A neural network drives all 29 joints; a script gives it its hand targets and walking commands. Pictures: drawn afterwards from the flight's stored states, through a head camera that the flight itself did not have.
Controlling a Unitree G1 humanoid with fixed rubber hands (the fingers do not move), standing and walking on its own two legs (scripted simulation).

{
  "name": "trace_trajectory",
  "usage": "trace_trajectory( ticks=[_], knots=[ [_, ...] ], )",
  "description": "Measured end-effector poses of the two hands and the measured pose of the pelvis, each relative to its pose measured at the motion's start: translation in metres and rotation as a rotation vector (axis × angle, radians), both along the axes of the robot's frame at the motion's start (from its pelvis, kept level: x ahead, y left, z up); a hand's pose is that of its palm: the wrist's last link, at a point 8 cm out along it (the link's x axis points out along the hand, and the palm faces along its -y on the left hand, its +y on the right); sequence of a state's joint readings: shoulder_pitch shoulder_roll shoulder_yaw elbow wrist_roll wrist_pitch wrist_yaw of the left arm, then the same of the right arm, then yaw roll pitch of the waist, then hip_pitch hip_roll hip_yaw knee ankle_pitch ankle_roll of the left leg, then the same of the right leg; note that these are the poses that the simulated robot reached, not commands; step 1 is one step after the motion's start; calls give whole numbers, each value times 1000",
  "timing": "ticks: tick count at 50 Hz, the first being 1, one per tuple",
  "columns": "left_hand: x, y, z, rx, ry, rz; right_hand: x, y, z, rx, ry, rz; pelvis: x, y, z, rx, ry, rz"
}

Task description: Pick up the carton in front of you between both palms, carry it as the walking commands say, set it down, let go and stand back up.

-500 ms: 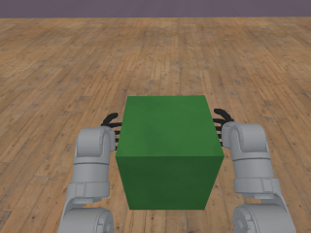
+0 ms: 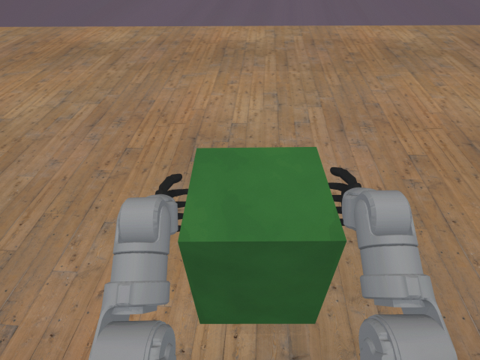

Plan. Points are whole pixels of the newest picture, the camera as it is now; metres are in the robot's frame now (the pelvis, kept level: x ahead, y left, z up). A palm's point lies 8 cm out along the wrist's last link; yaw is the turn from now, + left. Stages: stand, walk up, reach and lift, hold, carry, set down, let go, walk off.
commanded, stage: carry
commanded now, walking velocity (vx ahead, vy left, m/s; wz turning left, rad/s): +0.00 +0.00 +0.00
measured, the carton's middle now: (256, 237) +0.34 +0.00 +0.05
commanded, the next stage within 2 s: none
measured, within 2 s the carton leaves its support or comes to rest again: neither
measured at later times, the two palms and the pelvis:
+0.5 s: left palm (164, 211) +0.34 +0.15 +0.13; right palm (350, 205) +0.34 -0.15 +0.13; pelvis +0.00 +0.00 +0.00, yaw +0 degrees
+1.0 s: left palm (214, 174) +0.45 +0.08 +0.11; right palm (369, 169) +0.45 -0.22 +0.11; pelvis +0.11 -0.06 +0.00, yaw +0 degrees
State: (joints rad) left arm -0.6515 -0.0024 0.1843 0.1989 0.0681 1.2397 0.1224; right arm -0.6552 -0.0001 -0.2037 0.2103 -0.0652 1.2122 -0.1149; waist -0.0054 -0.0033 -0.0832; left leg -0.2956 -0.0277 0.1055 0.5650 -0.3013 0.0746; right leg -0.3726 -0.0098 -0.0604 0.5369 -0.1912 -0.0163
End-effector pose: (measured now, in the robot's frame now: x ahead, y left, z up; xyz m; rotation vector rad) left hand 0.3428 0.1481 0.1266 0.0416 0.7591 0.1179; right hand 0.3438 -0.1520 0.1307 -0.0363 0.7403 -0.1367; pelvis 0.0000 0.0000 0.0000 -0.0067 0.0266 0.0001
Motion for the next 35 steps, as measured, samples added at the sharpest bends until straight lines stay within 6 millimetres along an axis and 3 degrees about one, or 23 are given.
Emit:
trace_trajectory(
  ticks=[28,35],
  knots=[
    [1,1,0,-1,-1,2,1,1,0,0,0,0,1,1,0,0,1,1],
    [17,-8,2,5,6,-10,11,-8,-3,5,6,-11,19,-4,1,-3,20,-4]
  ],
)
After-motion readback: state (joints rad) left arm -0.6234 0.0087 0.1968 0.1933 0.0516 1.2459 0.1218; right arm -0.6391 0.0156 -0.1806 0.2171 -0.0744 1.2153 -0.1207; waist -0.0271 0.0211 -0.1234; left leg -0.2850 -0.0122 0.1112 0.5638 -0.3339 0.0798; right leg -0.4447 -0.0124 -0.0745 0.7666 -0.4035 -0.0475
